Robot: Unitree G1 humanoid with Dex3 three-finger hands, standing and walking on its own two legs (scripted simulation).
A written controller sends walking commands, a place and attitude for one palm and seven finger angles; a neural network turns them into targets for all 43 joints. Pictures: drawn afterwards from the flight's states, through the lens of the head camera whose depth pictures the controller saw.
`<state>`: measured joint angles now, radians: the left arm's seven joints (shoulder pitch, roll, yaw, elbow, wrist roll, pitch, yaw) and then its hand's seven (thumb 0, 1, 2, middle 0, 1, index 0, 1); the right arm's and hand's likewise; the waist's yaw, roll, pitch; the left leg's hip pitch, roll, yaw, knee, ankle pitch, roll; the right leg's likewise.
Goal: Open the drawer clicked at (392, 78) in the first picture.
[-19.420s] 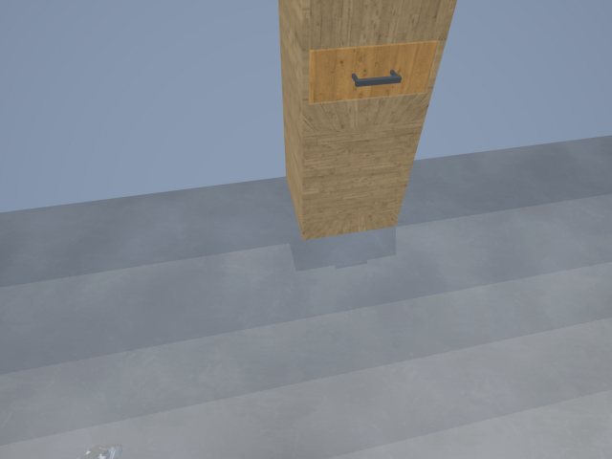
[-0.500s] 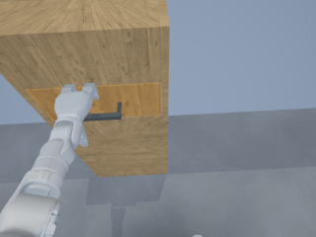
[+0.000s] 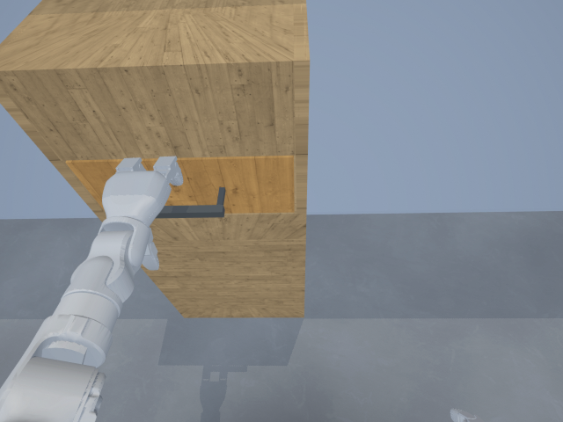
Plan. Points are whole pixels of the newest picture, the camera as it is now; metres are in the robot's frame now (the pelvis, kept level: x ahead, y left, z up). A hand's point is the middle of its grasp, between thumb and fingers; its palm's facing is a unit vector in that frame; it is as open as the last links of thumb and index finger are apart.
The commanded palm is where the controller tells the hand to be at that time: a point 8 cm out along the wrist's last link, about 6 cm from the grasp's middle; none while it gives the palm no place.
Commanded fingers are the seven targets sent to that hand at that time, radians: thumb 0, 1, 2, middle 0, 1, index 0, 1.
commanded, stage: re-aim the fingers above the handle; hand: left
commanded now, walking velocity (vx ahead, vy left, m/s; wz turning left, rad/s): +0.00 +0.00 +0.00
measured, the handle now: (186, 202) +0.47 +0.20 -0.02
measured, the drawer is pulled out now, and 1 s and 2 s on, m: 0.00 0.00 0.00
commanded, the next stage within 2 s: lower the fingers behind the handle in 1.80 s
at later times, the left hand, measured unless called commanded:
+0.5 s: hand (155, 209) +0.42 +0.23 +0.03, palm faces -0.03 +0.00 -1.00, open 13.8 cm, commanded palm +0.40 +0.23 +0.09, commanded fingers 0.00 -0.50 0.30 -0.30 -1.20 -0.30 -1.20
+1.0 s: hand (157, 209) +0.42 +0.23 +0.04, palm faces -0.02 +0.00 -1.00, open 13.8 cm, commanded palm +0.40 +0.23 +0.09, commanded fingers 0.00 -0.50 0.30 -0.30 -1.20 -0.30 -1.20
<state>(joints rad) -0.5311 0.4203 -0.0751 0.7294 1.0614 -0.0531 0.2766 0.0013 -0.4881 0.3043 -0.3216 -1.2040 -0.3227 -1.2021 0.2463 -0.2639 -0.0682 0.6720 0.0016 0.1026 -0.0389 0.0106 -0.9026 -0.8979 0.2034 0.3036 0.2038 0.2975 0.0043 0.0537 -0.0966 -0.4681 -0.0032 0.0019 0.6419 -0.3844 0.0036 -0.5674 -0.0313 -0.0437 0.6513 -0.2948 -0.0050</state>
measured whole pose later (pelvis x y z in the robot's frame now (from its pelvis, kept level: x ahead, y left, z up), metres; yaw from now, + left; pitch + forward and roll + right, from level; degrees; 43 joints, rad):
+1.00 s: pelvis -0.01 +0.01 +0.00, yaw -1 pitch +13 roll +0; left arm -0.60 0.42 -0.06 0.85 1.08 -0.06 0.31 0.00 -0.49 0.30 -0.32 -1.20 -0.32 -1.20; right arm 0.29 -0.25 -0.06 0.69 0.01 0.08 -0.04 0.01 -0.90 -0.90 0.20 0.30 0.20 0.30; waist -0.02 0.05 -0.10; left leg -0.50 -0.01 0.03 0.65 -0.37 0.01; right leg -0.60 -0.03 -0.02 0.65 -0.27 0.00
